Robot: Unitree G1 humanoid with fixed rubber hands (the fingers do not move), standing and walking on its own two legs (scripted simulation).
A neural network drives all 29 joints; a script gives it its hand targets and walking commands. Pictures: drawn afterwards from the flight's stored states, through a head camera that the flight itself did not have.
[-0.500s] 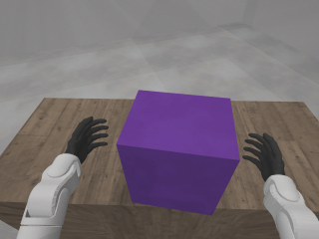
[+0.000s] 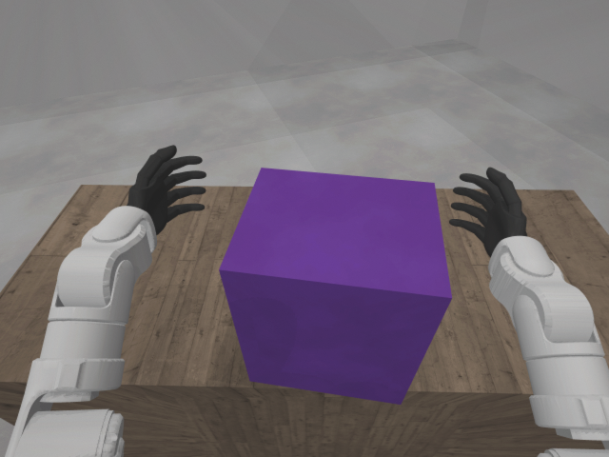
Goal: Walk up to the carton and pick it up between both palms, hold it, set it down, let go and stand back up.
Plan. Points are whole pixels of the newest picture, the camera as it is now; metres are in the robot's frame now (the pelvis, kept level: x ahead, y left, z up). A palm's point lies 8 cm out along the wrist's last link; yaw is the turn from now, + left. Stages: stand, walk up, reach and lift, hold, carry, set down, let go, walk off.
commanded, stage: reach and lift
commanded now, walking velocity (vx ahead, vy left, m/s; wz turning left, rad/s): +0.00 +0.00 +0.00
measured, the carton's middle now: (333, 290) +0.37 -0.02 +0.01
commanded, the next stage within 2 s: none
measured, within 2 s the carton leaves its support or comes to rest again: neither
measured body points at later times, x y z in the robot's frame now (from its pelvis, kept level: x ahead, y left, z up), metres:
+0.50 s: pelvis +0.00 +0.00 +0.00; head -0.01 +0.01 +0.45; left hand +0.42 +0.21 +0.20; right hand +0.39 -0.24 +0.18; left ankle -0.01 +0.14 -0.75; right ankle +0.03 -0.12 -0.75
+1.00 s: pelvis +0.00 +0.00 +0.00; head +0.00 +0.01 +0.45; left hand +0.41 +0.23 +0.11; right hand +0.38 -0.23 +0.09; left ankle -0.01 +0.14 -0.75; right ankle +0.03 -0.12 -0.75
